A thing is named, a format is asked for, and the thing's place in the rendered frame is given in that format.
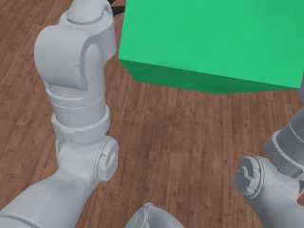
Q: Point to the right robot upper arm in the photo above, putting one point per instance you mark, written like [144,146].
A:
[271,195]

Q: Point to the left robot upper arm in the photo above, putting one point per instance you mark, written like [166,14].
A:
[58,201]

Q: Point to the left robot hand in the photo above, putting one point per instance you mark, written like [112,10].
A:
[116,9]

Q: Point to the robot right thigh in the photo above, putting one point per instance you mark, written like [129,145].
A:
[155,217]

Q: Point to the left robot forearm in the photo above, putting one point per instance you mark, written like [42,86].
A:
[70,58]

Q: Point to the right robot shin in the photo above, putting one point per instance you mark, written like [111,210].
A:
[132,221]

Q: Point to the carton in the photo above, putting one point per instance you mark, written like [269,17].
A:
[214,46]

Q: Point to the right robot forearm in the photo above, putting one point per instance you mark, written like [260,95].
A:
[285,148]

